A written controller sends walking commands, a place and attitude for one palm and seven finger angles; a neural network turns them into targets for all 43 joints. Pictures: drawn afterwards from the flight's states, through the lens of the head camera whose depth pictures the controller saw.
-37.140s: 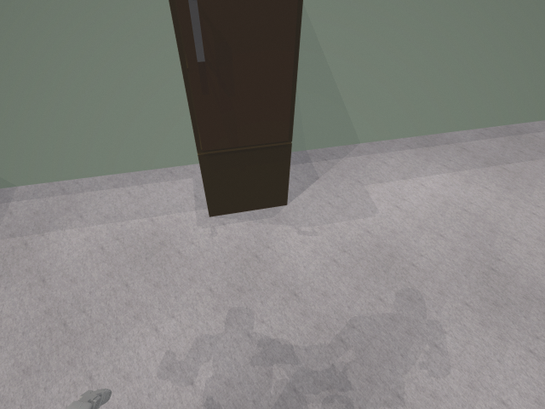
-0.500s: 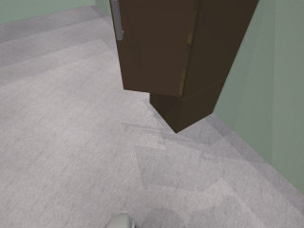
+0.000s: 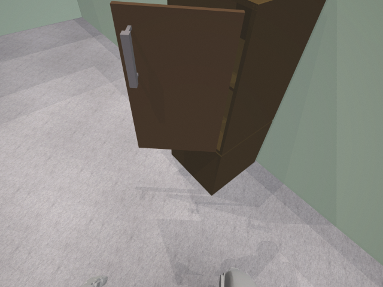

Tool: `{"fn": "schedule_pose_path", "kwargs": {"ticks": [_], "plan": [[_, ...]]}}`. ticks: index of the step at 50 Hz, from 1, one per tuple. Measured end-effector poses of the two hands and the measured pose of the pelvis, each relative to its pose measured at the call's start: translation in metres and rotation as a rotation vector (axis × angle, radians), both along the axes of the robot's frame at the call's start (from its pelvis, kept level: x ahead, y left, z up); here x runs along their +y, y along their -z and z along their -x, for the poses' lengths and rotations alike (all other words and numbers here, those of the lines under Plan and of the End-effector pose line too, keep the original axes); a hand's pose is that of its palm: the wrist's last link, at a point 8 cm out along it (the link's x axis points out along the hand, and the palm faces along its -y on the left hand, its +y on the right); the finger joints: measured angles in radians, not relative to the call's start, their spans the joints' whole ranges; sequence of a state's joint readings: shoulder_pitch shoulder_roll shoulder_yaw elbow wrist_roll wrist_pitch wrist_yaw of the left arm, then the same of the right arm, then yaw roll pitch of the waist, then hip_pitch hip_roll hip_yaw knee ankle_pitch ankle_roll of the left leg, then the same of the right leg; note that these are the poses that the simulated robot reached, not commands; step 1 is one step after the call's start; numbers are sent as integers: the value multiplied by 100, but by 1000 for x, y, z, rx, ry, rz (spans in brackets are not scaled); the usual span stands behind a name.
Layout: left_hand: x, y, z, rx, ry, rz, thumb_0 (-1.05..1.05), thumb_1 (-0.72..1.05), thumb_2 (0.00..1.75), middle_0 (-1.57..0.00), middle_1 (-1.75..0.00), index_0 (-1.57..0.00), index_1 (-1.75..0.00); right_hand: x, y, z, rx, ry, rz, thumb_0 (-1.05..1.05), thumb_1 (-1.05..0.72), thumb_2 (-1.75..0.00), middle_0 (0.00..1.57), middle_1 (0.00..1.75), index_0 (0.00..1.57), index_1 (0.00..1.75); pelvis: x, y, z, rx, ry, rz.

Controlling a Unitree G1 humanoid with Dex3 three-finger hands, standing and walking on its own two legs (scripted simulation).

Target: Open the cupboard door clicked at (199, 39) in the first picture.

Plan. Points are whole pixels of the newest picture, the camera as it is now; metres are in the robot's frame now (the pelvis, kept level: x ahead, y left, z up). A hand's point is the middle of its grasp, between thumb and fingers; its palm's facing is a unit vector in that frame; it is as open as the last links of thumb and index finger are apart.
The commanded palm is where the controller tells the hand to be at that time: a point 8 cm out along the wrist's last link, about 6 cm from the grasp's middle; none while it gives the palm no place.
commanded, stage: take the last steps up to it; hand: left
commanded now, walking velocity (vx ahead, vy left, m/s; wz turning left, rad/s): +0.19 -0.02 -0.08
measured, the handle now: (131, 57) +0.69 +0.21 +0.11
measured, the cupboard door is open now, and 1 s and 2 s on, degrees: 48 48 48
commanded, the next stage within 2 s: come to a stop and stand still in 0.08 s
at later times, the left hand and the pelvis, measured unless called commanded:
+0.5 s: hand (122, 278) +0.17 +0.17 -0.18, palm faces +0.03 -0.98 -0.21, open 7.2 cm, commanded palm none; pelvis +0.11 -0.01 -0.01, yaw -1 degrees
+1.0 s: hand out of the picture +0.13 +0.18 -0.18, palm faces -0.04 -0.97 -0.22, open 7.4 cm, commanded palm none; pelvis +0.07 -0.01 -0.01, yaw -4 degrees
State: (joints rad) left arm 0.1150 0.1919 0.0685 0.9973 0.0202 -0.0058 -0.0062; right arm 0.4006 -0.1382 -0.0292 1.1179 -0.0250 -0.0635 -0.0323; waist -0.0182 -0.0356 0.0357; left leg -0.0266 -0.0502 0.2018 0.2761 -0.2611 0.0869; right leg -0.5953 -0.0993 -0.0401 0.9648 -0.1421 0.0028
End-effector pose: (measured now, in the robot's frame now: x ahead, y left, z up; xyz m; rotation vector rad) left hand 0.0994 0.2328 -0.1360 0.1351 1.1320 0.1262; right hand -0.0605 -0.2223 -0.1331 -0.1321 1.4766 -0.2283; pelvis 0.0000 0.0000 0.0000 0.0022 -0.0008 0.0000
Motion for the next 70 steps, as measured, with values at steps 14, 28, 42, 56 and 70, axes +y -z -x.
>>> {"fn": "schedule_pose_path", "kwargs": {"ticks": [14,28,42,56,70], "plan": [[-60,16,-89,20,51,20,0,91,90,-20,-29,-20,-30,7,20,-43,174,107,-104,1,-90,-90,20,30,20,30,-32,14,-91,-10,20,6],[4,30,-61,170,-43,-15,-1,92,90,-20,-30,-20,-30,-26,9,-226,-179,-51,70,2,-93,-90,20,30,19,30,5,16,-117,-9,15,23],[27,18,-32,253,-17,-21,1,91,90,-20,-29,-20,-30,6,-9,-221,-243,-58,59,0,-91,-90,20,30,20,30,14,0,-96,24,62,40],[-39,0,-3,169,25,-49,1,91,90,-20,-29,-20,-30,-52,19,-97,-45,49,-24,1,-91,-90,20,30,20,30,-32,2,-63,-12,59,-17],[-28,16,47,314,-74,1,1,91,90,-21,-30,-20,-30,-36,15,-128,-33,-27,6,1,-91,-90,20,30,19,30,-11,7,-77,3,28,-7]]}}
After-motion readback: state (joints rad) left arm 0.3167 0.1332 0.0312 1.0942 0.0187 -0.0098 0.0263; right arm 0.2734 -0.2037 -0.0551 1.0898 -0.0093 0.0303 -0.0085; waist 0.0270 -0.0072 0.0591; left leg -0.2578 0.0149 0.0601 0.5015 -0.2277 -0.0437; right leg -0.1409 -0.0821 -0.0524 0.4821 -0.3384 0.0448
